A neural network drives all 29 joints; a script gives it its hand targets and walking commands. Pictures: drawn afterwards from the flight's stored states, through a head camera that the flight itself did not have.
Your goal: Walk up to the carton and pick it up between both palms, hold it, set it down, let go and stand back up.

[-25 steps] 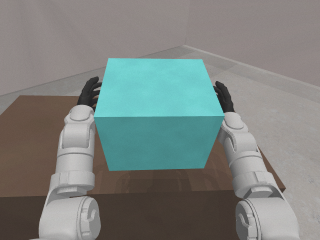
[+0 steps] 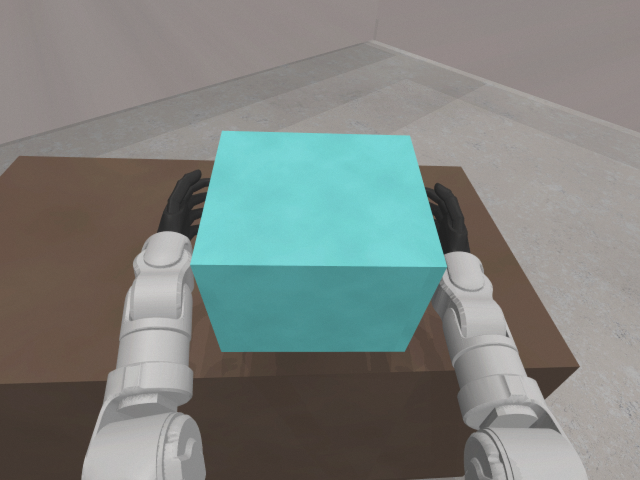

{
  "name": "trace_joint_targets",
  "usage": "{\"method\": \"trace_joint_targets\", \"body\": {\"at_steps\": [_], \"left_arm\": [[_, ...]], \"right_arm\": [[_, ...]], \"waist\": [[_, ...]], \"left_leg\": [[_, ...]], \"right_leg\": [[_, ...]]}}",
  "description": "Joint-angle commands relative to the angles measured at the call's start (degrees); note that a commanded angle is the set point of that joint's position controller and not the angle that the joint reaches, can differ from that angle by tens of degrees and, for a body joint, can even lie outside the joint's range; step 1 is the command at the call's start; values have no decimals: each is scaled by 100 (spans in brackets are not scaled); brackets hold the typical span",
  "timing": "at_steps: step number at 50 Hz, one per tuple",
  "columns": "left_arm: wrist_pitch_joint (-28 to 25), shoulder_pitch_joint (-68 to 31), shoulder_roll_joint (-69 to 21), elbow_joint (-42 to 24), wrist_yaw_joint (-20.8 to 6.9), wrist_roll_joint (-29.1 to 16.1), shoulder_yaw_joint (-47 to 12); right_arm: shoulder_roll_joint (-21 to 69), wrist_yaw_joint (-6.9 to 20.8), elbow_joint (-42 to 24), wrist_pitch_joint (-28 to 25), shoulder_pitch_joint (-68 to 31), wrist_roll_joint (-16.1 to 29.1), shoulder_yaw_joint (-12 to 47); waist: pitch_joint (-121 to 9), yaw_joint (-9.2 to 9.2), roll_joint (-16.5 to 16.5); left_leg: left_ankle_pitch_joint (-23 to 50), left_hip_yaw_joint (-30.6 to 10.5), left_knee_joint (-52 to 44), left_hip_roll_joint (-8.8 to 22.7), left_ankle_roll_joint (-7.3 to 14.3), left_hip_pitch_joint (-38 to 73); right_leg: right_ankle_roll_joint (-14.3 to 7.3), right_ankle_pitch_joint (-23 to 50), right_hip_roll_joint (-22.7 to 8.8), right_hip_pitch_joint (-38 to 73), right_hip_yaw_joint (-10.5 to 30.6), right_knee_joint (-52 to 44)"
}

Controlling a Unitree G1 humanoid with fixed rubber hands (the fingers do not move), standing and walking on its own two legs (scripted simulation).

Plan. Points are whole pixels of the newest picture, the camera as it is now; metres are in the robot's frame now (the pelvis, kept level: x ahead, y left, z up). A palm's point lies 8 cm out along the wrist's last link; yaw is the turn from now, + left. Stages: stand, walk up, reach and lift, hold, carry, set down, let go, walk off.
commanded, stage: set down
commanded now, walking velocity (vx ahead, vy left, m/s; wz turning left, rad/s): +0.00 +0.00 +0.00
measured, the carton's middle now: (315, 243) +0.40 +0.02 +0.12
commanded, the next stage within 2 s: none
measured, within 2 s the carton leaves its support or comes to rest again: neither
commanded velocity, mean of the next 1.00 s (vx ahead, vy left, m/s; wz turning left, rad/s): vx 0.00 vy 0.00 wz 0.00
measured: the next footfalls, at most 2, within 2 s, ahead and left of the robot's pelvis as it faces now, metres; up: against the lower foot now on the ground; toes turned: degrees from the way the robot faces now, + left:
none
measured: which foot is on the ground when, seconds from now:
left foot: down 0.00-1.00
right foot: down 0.00-1.00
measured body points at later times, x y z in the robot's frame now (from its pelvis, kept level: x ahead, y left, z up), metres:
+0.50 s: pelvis +0.00 +0.00 +0.00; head -0.01 +0.03 +0.45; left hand +0.40 +0.19 +0.12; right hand +0.40 -0.15 +0.12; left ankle +0.03 +0.12 -0.75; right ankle +0.00 -0.13 -0.75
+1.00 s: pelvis +0.01 +0.00 +0.00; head +0.02 +0.03 +0.45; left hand +0.42 +0.19 +0.08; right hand +0.41 -0.15 +0.09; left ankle +0.03 +0.12 -0.75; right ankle +0.00 -0.13 -0.75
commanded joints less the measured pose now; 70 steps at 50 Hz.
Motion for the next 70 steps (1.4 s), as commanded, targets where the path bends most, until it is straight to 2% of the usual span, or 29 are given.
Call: {"method": "trace_joint_targets", "body": {"at_steps": [1, 3, 8, 11, 14, 16, 17, 19, 23, 26, 30, 33, 37, 39, 40, 41, 44, 49, 50, 51, 52, 54, 57, 58, 60, 63, 64, 66, 70], "left_arm": [[-497, -3163, -2944, -682, -745, -655, -2634], [-462, -3070, -2836, -401, -808, -528, -2336], [-535, -3359, -2562, 285, -930, -328, -1944], [-651, -3609, -2721, 364, -909, -416, -1985], [-805, -3830, -2833, 369, -854, -548, -2109], [-965, -4080, -2886, 382, -806, -561, -2234], [-1022, -4086, -2943, 478, -764, -567, -2240], [-1148, -4177, -2997, 581, -698, -577, -2275], [-1255, -4012, -2841, 1072, -710, -492, -1987], [-1228, -3787, -2680, 1352, -756, -332, -1706], [-1315, -3839, -2663, 1487, -807, -362, -1627], [-1452, -3860, -2681, 1521, -778, -352, -1596], [-1767, -4243, -2895, 1328, -644, -484, -1841], [-1822, -4064, -2832, 1576, -651, -411, -1714], [-1809, -3979, -2769, 1683, -679, -398, -1597], [-1795, -3899, -2707, 1742, -716, -374, -1554], [-1705, -3758, -2596, 1904, -820, -226, -1320], [-1819, -3935, -2664, 1970, -810, -227, -1321], [-1937, -4119, -2750, 1859, -764, -326, -1513], [-2027, -4233, -2848, 1829, -718, -354, -1611], [-2125, -4375, -2873, 1833, -685, -406, -1679], [-2191, -4268, -2746, 2204, -680, -299, -1472], [-2221, -4348, -2688, 2342, -713, -220, -1324], [-2244, -4321, -2614, 2407, -722, -164, -1245], [-2234, -4132, -2471, 2642, -759, -136, -1056], [-2237, -4229, -2522, 2703, -781, -91, -1044], [-2239, -4189, -2441, 2739, -793, -26, -881], [-2259, -4296, -2431, 2729, -794, -20, -874], [-2299, -4187, -2340, 2856, -809, 76, -728]], "right_arm": [[2730, 514, -1543, -717, -3692, 173, 1935], [2694, 547, -1356, -666, -3682, 51, 1789], [2726, 618, -945, -686, -3769, -334, 1265], [2749, 678, -973, -815, -4053, -451, 1099], [2928, 694, -1142, -957, -4362, -457, 1136], [2926, 720, -821, -1034, -4270, -599, 995], [3018, 732, -890, -1102, -4404, -549, 1095], [2948, 781, -618, -1176, -4312, -612, 902], [2968, 800, -416, -1223, -4224, -785, 751], [2896, 806, -274, -1208, -4138, -884, 573], [2961, 772, -318, -1221, -4193, -876, 572], [3108, 790, -416, -1334, -4269, -878, 706], [3324, 812, -353, -1537, -4358, -909, 787], [3349, 796, -224, -1498, -4162, -937, 715], [3320, 817, -262, -1501, -4178, -959, 739], [3241, 808, -138, -1458, -3984, -1005, 612], [3217, 779, 74, -1344, -3711, -1113, 434], [3248, 829, -68, -1434, -3993, -1231, 287], [3284, 839, -22, -1519, -3951, -1319, 209], [3354, 853, -95, -1599, -4054, -1327, 312], [3364, 861, -55, -1655, -4074, -1338, 249], [3428, 876, 96, -1636, -4050, -1436, 132], [3366, 926, 337, -1594, -3888, -1635, -171], [3386, 938, 425, -1578, -3793, -1680, -187], [3409, 937, 261, -1555, -3837, -1719, -208], [3405, 930, 336, -1519, -3883, -1839, -354], [3394, 948, 332, -1495, -3857, -1832, -349], [3392, 947, 402, -1464, -3828, -1874, -442], [3491, 933, 327, -1446, -3738, -1912, -412]], "waist": [[-2666, 20, 324], [-2389, 133, 152], [-1857, 103, 124], [-1943, 80, 94], [-2328, 157, 189], [-2379, 38, 327], [-2515, 149, 344], [-2543, 50, 431], [-2251, 122, 148], [-1975, 206, 142], [-2073, 170, 42], [-2462, 276, 3], [-3162, 250, 234], [-2870, 225, 135], [-2834, 311, 46], [-2571, 220, 33], [-2149, 202, -33], [-2344, 220, 169], [-2679, 76, 234], [-2988, 180, 350], [-3139, 146, 410], [-2930, 208, 282], [-2625, 121, 317], [-2433, 220, 282], [-2415, 280, 99], [-2226, 211, 211], [-2232, 323, 184], [-2213, 276, 188], [-2287, 322, 105]], "left_leg": [[2385, 319, 22, -252, -283, 1875], [1812, 359, -158, -246, -167, 1740], [744, 480, -450, -273, -13, 1129], [591, 469, -499, -222, -36, 1156], [769, 507, -448, -217, -61, 1234], [857, 510, -414, -192, -140, 1284], [1005, 523, -383, -194, -135, 1377], [993, 494, -391, -163, -211, 1391], [878, 539, -454, -139, -133, 1224], [743, 611, -500, -169, -87, 1077], [958, 618, -470, -198, -65, 998], [1156, 643, -416, -203, -73, 945], [1769, 622, -170, -194, -198, 927], [1673, 622, -201, -193, -178, 925], [1701, 650, -208, -195, -156, 887], [1562, 635, -267, -175, -136, 885], [1294, 694, -369, -204, -106, 716], [1254, 680, -365, -179, -149, 610], [1363, 636, -309, -158, -190, 626], [1566, 663, -225, -150, -243, 661], [1705, 624, -166, -125, -267, 762], [1478, 674, -220, -138, -220, 534], [1070, 671, -340, -98, -197, 488], [1037, 721, -353, -102, -165, 428], [879, 783, -396, -150, -75, 139], [827, 747, -450, -129, -82, 118], [776, 760, -458, -129, -59, 100], [725, 730, -486, -138, -41, 10], [905, 745, -406, -176, -36, -110]], "right_leg": [[153, 1976, 295, 734, -523, -516], [158, 1523, 282, 684, -525, -614], [144, 889, 189, 625, -475, -626], [101, 561, 228, 457, -546, -615], [107, 784, 226, 504, -536, -561], [77, 792, 246, 423, -596, -532], [82, 869, 252, 393, -553, -551], [31, 714, 264, 224, -618, -542], [73, 785, 273, 291, -569, -594], [91, 755, 229, 405, -524, -599], [151, 1180, 199, 555, -487, -556], [180, 1615, 185, 729, -451, -448], [165, 2293, 174, 795, -415, -250], [167, 2188, 194, 743, -411, -316], [168, 2249, 195, 829, -371, -326], [189, 2175, 170, 776, -378, -358], [216, 2112, 142, 884, -375, -346], [189, 1825, 160, 762, -421, -306], [162, 1942, 156, 706, -446, -271], [156, 2042, 177, 631, -451, -228], [132, 2003, 193, 477, -465, -226], [139, 1902, 168, 539, -428, -274], [132, 1400, 173, 409, -477, -301], [141, 1371, 163, 389, -452, -311], [188, 1657, 107, 697, -353, -267], [186, 1512, 117, 610, -398, -242], [191, 1455, 112, 659, -369, -250], [205, 1394, 98, 639, -359, -244], [254, 1923, 74, 851, -299, -148]]}}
